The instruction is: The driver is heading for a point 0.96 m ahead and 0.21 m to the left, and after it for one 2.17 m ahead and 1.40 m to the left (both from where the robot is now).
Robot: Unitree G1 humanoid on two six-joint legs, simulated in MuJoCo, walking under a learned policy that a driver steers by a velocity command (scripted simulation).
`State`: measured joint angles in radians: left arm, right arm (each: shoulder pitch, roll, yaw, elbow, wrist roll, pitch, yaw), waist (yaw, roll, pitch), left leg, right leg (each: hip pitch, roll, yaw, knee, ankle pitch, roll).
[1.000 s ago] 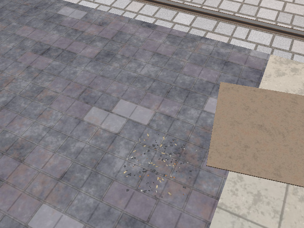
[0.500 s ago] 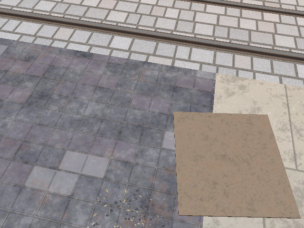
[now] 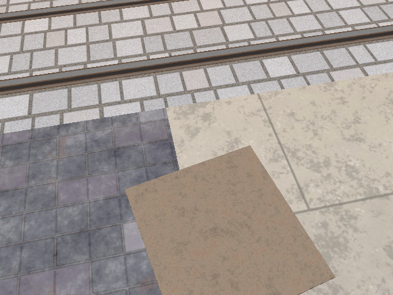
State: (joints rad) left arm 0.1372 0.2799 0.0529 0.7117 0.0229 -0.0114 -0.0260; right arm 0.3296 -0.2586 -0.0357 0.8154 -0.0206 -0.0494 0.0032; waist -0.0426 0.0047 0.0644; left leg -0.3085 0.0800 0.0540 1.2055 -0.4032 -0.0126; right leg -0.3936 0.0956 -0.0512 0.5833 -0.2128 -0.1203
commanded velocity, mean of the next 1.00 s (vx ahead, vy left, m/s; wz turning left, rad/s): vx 0.50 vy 0.00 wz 0.04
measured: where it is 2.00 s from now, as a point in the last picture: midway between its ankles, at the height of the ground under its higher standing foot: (150, 151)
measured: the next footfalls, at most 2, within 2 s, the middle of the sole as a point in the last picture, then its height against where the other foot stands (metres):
left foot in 0.44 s outside the picture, level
right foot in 0.96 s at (226, 223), level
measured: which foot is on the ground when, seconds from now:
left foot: up 0.00-0.42, down 0.44-0.96, up 0.98-1.00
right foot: down 0.00-0.44, up 0.46-0.94, down 0.96-1.00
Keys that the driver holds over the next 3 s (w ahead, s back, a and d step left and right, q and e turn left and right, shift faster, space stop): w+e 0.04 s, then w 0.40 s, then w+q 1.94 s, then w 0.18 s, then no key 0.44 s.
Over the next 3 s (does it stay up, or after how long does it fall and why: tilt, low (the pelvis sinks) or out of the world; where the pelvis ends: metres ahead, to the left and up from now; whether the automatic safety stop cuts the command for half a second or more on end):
stays up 1.28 0.57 0.01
